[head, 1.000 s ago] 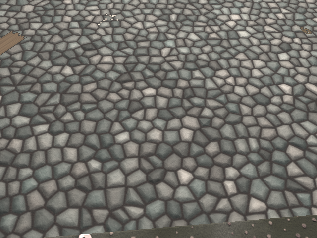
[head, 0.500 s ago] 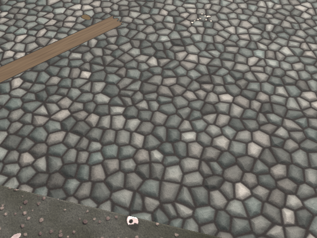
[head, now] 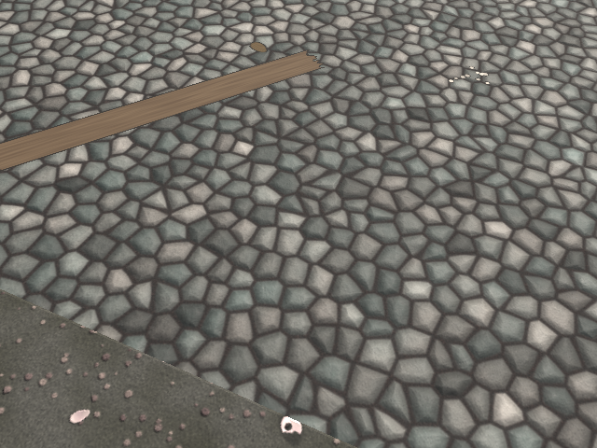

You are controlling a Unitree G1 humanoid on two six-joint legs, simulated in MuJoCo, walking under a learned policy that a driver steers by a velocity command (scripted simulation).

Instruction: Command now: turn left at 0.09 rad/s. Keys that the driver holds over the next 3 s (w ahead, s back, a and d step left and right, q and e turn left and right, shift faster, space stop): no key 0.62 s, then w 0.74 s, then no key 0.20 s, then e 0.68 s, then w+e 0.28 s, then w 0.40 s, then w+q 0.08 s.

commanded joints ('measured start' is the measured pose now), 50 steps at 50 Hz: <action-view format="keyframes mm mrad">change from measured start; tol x16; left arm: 1 -26 117 26 -48 -2 -8 10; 39 -15 63 17 139 -55 -67 6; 45 436 232 71 286 -30 -97 -25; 50 216 67 11 210 -20 -114 -33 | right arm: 1 -26 -145 -31 -54 -2 -37 0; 37 139 -216 -59 205 39 -50 -24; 50 -30 -134 -49 129 47 -136 6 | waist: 1 -11 161 -33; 31 -13 44 -21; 39 -55 233 140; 43 81 112 24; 45 115 -302 -48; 50 13 -64 81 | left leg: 1 -8 136 -161 -153 144 55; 31 17 51 -53 -112 250 26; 36 -36 205 -320 -299 -571 166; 39 -18 333 -482 -354 -477 240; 43 -208 146 -154 -145 -172 117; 46 -582 -3 -58 608 -284 20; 50 -605 133 -30 571 62 51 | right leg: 1 11 -11 9 -35 105 4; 31 56 -9 -10 -76 168 1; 34 -31 59 -88 32 -172 -20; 39 -315 -12 13 336 -285 -113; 43 197 68 -80 -19 49 -114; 46 337 -363 719 -344 -348 -336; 50 280 -207 315 -346 -21 -215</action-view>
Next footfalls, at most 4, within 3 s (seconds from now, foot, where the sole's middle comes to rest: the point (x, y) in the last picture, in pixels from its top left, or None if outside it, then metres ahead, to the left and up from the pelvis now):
1.36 left None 0.46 0.08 -0.77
1.82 right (379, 432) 0.54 -0.17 -0.79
2.40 left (290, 378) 0.68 0.04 -0.82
2.84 right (422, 397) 0.65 -0.28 -0.82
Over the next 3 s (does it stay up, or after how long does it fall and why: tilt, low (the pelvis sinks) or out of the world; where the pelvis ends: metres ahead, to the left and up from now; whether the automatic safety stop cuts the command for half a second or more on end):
stays up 0.68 -0.19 -0.04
